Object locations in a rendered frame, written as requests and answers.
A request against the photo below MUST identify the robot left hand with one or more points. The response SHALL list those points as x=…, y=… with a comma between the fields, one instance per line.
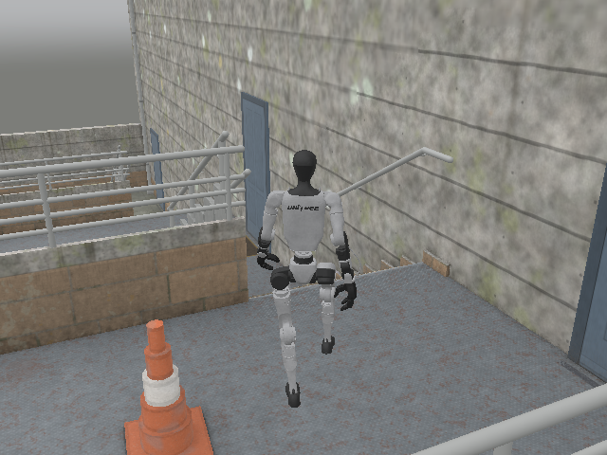
x=269, y=256

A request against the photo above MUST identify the robot right forearm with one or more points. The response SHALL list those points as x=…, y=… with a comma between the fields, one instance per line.
x=345, y=261

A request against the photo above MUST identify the robot left forearm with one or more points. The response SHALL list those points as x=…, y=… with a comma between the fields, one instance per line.
x=263, y=246

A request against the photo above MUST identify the robot right upper arm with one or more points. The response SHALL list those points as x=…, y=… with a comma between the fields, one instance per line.
x=333, y=201

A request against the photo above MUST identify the robot right hand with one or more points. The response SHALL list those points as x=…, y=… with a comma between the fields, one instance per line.
x=352, y=294

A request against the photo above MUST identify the humanoid robot head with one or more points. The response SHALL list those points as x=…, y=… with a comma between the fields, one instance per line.
x=304, y=163

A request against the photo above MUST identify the robot left upper arm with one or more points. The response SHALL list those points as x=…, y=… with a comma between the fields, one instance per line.
x=274, y=200

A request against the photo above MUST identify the robot torso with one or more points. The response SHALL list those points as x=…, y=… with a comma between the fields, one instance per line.
x=303, y=219

